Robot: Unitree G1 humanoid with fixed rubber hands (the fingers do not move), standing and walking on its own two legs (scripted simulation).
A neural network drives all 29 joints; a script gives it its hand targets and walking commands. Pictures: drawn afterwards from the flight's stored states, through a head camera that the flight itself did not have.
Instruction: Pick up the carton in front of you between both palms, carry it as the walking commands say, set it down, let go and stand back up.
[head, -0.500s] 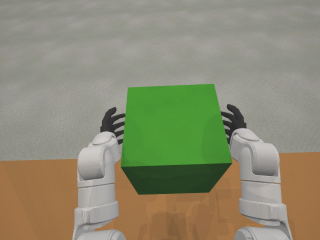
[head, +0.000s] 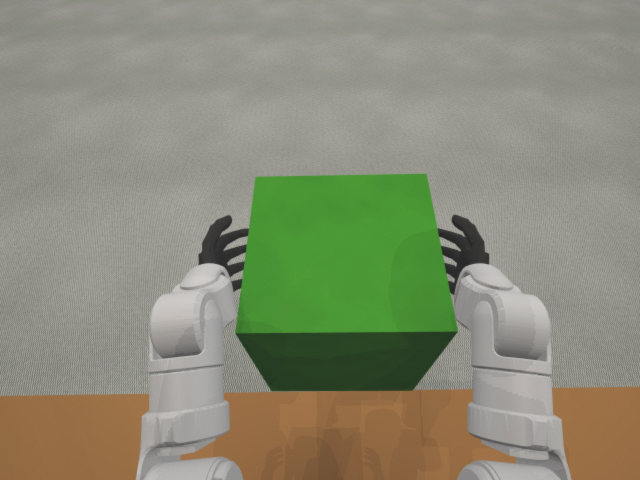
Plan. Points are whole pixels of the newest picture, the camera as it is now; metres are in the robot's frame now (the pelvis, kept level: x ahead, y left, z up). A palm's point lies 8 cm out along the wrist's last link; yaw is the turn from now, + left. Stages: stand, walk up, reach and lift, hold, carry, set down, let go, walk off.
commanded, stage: carry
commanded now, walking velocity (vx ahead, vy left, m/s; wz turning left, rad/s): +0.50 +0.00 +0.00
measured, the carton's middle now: (341, 293) +0.35 +0.01 +0.04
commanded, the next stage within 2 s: none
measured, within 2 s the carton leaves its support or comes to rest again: neither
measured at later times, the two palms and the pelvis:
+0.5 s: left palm (261, 139) +0.61 +0.14 +0.11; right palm (437, 140) +0.62 -0.16 +0.11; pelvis +0.31 -0.01 -0.02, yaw +2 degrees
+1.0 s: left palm (259, 87) +0.85 +0.18 +0.09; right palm (397, 86) +0.86 -0.12 +0.09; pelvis +0.63 +0.02 -0.02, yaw +1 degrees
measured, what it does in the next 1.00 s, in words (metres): walks ahead: right foot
